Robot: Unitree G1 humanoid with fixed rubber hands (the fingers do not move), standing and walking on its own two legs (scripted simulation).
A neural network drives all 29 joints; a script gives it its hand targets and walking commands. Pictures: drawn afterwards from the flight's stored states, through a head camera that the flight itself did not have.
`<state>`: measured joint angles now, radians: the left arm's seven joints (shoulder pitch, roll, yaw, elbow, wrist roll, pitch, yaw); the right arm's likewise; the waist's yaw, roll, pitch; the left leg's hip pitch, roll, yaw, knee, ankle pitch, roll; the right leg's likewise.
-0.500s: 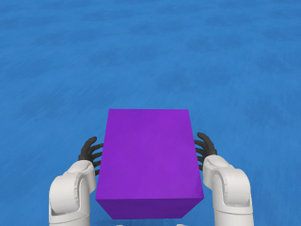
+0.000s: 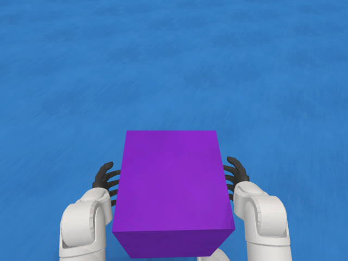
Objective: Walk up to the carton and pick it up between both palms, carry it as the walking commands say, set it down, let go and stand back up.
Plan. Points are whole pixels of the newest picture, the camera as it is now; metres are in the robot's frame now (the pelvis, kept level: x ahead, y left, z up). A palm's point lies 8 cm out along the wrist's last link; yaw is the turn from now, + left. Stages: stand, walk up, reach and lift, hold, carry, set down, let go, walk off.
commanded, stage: carry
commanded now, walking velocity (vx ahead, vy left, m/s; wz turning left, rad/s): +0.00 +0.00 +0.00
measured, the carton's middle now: (171, 197) +0.29 +0.00 -0.01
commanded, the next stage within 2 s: none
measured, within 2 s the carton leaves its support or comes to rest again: neither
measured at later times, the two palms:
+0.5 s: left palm out of the picture +0.10 +0.20 +0.09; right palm out of the picture +0.09 -0.09 +0.10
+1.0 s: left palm out of the picture -0.08 +0.23 +0.01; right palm out of the picture -0.10 -0.06 +0.02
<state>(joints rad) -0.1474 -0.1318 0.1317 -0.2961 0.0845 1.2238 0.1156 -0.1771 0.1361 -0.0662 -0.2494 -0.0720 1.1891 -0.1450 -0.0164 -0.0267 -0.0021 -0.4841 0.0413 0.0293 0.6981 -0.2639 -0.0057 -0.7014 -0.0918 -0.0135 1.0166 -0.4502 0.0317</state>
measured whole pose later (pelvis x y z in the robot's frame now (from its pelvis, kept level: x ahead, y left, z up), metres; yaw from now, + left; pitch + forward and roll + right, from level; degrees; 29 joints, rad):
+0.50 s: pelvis -0.16 +0.06 +0.01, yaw -1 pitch +0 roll +0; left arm -0.16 -0.13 0.11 -0.26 0.09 1.23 0.11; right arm -0.17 0.13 -0.09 -0.27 -0.09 1.22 -0.14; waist -0.03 -0.02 -0.09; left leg -0.45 0.03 0.07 0.58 -0.18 0.01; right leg -0.45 -0.05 -0.05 0.59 -0.24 0.01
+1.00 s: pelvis -0.34 +0.10 -0.03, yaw -4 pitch +0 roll +0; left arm -0.11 -0.13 0.08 -0.19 0.06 1.16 0.15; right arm -0.10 0.13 -0.10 -0.17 -0.06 1.12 -0.13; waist 0.00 -0.06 -0.02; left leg -0.44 -0.02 0.18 0.90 -0.47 0.12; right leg -0.74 -0.09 0.01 1.14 -0.32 0.07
